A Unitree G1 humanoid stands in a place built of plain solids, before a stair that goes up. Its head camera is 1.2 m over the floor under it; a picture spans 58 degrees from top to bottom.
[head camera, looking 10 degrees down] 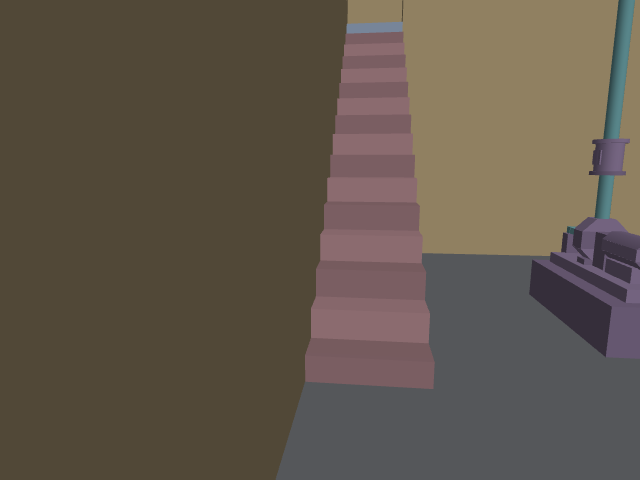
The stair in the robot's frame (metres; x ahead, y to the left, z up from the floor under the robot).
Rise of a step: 0.19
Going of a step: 0.24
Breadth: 0.70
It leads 7 degrees to the right of straight ahead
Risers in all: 16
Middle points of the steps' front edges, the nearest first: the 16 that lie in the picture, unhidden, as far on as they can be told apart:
2.20 -0.26 0.16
2.45 -0.29 0.34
2.69 -0.32 0.53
2.93 -0.35 0.71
3.18 -0.38 0.90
3.42 -0.41 1.09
3.66 -0.43 1.27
3.91 -0.46 1.46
4.15 -0.49 1.65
4.39 -0.52 1.83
4.64 -0.55 2.02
4.88 -0.57 2.21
5.13 -0.60 2.39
5.37 -0.63 2.58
5.61 -0.66 2.77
5.86 -0.69 2.95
